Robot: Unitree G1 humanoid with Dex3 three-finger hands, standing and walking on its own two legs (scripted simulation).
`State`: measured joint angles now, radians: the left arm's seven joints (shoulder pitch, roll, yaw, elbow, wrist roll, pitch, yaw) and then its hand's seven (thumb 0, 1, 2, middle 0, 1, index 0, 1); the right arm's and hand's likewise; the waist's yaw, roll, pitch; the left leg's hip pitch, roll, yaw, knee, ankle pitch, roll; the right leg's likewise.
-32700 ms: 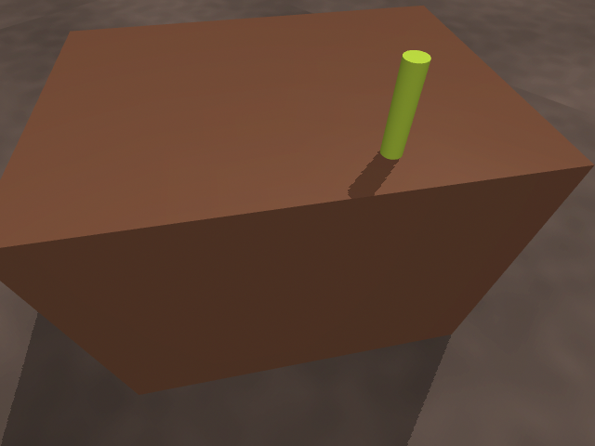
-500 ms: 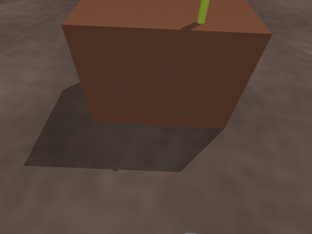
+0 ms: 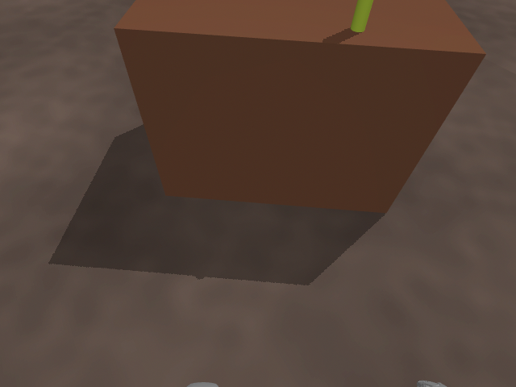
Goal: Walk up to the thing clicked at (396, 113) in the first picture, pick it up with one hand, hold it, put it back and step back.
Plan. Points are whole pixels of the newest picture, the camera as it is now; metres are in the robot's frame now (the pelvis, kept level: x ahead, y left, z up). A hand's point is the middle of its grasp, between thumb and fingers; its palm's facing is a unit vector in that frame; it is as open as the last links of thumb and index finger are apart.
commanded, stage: step back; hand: right
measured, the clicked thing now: out of the picture +1.08 -0.26 +0.13
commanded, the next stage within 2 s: stand in 0.22 s
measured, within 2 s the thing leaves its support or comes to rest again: neither
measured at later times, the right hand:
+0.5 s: hand out of the picture +0.10 -0.26 -0.13, palm faces +0.01 +0.95 -0.33, open 7.3 cm
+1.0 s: hand out of the picture +0.04 -0.27 -0.14, palm faces +0.01 +0.94 -0.33, open 7.3 cm
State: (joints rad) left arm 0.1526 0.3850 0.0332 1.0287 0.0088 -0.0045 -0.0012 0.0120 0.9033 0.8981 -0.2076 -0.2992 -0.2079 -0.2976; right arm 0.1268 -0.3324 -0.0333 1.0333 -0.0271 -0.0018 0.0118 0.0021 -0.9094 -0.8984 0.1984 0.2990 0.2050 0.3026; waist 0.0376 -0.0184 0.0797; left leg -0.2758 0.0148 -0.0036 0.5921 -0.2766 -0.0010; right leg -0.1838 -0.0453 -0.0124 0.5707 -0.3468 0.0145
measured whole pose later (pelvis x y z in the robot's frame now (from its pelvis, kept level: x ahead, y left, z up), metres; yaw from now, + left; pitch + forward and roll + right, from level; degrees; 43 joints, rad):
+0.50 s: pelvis +0.00 -0.01 +0.02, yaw -1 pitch -3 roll +0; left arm 0.09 0.34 0.00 1.12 0.01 -0.02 -0.01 0.01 0.90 0.90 -0.21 -0.30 -0.21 -0.30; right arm 0.05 -0.35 -0.02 1.11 -0.01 -0.01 0.02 0.00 -0.91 -0.90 0.20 0.30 0.21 0.30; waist 0.00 0.01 0.06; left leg -0.15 0.03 0.00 0.36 -0.15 -0.02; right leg -0.07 -0.03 -0.01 0.36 -0.23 0.03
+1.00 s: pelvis -0.01 -0.02 +0.02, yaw -1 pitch -3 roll +0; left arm 0.12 0.36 0.00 1.13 0.01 -0.01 -0.01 0.01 0.90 0.90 -0.21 -0.30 -0.21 -0.30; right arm 0.13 -0.34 -0.01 1.15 -0.01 0.00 0.02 0.00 -0.91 -0.90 0.20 0.30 0.20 0.30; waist -0.01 0.00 0.06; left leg -0.17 0.04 0.00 0.34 -0.13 -0.03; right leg -0.10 -0.02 -0.01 0.34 -0.20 0.02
